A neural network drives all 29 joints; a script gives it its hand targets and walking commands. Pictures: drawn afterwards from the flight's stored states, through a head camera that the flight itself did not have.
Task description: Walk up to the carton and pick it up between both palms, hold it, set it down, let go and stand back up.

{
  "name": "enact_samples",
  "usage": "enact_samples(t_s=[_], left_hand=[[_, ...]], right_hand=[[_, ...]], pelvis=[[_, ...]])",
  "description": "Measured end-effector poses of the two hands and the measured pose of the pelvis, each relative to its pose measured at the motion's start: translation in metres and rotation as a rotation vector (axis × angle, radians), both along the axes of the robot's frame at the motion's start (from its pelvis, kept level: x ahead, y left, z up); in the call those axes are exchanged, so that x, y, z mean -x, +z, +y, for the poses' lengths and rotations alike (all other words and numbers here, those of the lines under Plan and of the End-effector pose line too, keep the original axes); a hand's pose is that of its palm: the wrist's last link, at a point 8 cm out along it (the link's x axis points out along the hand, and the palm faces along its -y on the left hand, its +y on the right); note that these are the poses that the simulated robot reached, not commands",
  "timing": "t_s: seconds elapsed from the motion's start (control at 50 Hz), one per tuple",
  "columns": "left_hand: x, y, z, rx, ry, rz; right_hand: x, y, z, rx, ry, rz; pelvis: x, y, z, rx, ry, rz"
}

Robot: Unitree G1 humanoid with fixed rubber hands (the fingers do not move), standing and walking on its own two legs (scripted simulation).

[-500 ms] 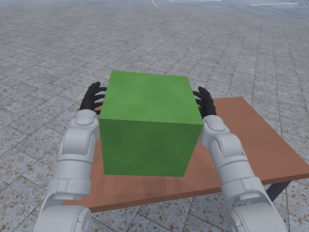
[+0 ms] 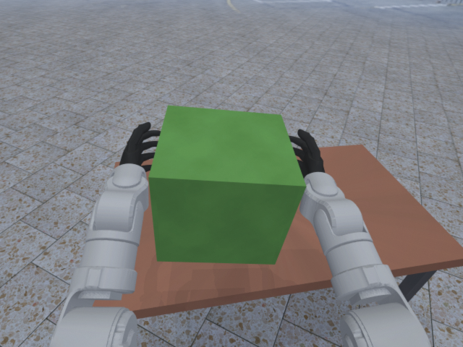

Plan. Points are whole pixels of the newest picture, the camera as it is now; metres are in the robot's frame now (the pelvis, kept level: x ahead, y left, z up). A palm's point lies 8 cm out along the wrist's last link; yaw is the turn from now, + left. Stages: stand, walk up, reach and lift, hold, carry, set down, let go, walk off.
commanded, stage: hold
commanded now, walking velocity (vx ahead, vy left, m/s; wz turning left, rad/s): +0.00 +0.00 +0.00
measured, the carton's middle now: (221, 185) +0.38 +0.03 +0.14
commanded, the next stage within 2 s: set down in 0.76 s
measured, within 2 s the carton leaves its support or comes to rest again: neither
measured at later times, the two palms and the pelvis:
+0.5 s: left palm (133, 168) +0.37 +0.18 +0.19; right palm (311, 174) +0.38 -0.12 +0.18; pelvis +0.00 +0.00 +0.00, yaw +0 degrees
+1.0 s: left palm (135, 155) +0.38 +0.17 +0.20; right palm (311, 166) +0.39 -0.12 +0.19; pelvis +0.00 +0.00 +0.00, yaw +0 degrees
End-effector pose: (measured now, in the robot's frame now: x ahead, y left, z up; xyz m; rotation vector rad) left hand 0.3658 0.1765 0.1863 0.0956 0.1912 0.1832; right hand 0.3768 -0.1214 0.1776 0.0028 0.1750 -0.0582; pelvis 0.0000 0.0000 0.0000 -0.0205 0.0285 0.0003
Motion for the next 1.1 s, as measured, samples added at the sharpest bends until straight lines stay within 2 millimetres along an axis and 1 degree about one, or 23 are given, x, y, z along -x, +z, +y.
enact_samples(t_s=[0.8, 0.86, 0.92, 1.0, 1.04, 1.1], left_hand=[[0.000, -0.001, -0.001, 0.000, -0.002, 0.003], [-0.001, 0.002, -0.001, 0.008, 0.003, -0.006], [-0.004, 0.010, -0.002, 0.010, 0.010, -0.033], [-0.013, 0.015, -0.002, 0.017, 0.004, -0.063], [-0.017, 0.012, -0.001, 0.023, -0.001, -0.055], [-0.022, -0.002, 0.003, 0.029, -0.005, -0.026]], right_hand=[[0.000, 0.000, -0.001, -0.002, -0.001, 0.002], [-0.002, 0.000, -0.001, -0.004, 0.004, -0.005], [-0.006, 0.003, -0.001, 0.005, 0.010, -0.033], [-0.014, 0.008, -0.002, 0.012, 0.006, -0.070], [-0.018, 0.007, -0.001, 0.017, 0.001, -0.077], [-0.023, 0.000, 0.002, 0.027, 0.001, -0.079]], pelvis=[[0.000, 0.000, 0.000, 0.000, 0.000, 0.000], [0.000, 0.000, 0.000, 0.000, 0.000, 0.000], [-0.001, 0.000, 0.000, 0.000, 0.000, 0.001], [-0.003, 0.000, -0.001, -0.002, 0.000, 0.003], [-0.005, 0.001, -0.002, -0.003, 0.000, 0.003], [-0.008, 0.001, -0.004, -0.006, 0.000, -0.005]])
